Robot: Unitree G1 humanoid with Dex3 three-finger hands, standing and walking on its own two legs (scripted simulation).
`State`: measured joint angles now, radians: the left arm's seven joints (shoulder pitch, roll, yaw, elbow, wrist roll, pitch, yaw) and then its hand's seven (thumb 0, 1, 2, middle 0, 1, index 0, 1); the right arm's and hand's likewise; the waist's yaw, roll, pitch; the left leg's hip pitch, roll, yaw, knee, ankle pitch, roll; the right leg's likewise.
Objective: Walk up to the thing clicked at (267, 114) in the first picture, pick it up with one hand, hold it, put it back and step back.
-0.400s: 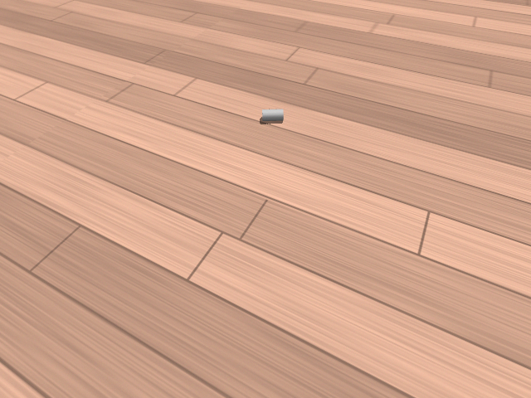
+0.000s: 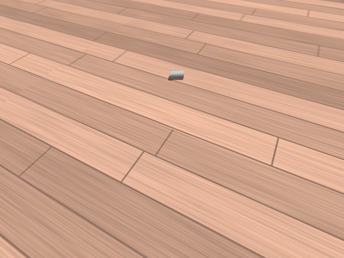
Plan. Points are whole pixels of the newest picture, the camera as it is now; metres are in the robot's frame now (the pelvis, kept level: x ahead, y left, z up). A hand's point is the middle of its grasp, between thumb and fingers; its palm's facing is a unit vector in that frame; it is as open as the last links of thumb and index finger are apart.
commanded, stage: stand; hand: left
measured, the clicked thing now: (176, 74) +1.83 +0.03 -0.75
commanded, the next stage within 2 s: walk up in 0.72 s
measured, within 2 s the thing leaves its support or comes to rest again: neither
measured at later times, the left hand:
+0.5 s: hand out of the picture +0.08 +0.25 -0.15, palm faces -0.02 -0.94 -0.35, open 7.4 cm
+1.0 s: hand out of the picture +0.15 +0.25 -0.13, palm faces -0.08 -0.91 -0.40, open 7.4 cm
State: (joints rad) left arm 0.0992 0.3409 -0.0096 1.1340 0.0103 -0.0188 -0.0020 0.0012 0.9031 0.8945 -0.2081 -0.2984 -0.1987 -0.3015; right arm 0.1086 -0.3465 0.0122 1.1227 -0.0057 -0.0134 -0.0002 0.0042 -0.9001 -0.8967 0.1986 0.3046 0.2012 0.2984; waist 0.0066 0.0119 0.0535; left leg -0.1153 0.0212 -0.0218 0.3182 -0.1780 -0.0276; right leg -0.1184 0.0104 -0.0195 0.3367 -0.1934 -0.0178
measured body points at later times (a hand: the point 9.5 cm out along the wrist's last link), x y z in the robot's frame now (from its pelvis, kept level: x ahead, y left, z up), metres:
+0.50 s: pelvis +0.00 +0.00 +0.00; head +0.02 +0.00 +0.45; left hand +0.08 +0.30 -0.13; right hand +0.08 -0.30 -0.14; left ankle +0.00 +0.14 -0.75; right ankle -0.01 -0.11 -0.75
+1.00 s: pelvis +0.05 -0.05 -0.01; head +0.05 -0.06 +0.44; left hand +0.16 +0.30 -0.11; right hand +0.07 -0.38 -0.14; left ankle +0.00 +0.14 -0.75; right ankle +0.12 -0.19 -0.73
